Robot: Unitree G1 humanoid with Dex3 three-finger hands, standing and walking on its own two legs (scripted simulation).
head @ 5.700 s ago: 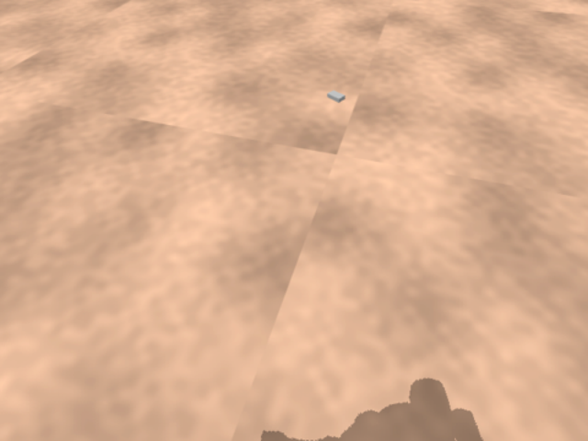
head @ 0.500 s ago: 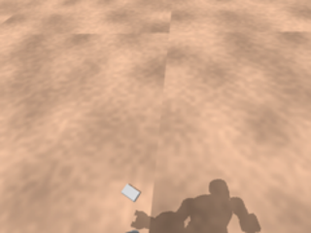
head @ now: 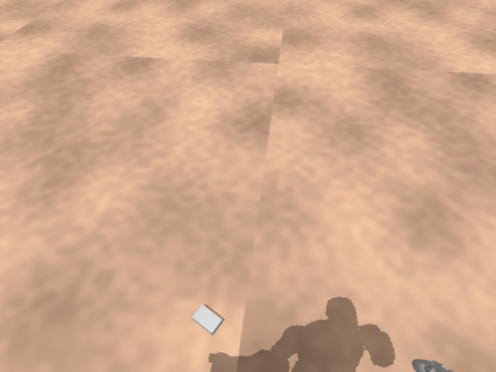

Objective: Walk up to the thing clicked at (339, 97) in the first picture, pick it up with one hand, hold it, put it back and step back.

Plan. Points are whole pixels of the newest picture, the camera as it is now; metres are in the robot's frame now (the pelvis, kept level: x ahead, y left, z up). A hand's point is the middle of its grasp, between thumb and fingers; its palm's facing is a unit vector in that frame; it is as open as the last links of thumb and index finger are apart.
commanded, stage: walk up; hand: left
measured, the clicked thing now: (207, 319) +0.45 +0.20 -0.76
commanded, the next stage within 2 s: stand in 0.82 s
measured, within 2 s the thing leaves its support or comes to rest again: neither
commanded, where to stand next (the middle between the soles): +0.06 -0.02 m, yaw -2 degrees
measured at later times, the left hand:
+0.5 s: hand out of the picture +0.09 +0.25 -0.15, palm faces -0.02 -0.95 -0.32, open 7.4 cm
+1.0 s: hand out of the picture +0.09 +0.25 -0.15, palm faces -0.01 -0.94 -0.33, open 7.4 cm
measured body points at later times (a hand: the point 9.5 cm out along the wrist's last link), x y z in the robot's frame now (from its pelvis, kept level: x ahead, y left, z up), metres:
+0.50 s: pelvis +0.01 +0.00 +0.01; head +0.02 +0.00 +0.46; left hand +0.09 +0.30 -0.13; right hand +0.08 -0.30 -0.13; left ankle +0.05 +0.13 -0.74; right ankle +0.02 -0.14 -0.74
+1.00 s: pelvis +0.02 +0.00 +0.01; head +0.03 +0.00 +0.46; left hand +0.09 +0.30 -0.13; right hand +0.11 -0.30 -0.12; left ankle +0.05 +0.13 -0.74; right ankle +0.02 -0.14 -0.74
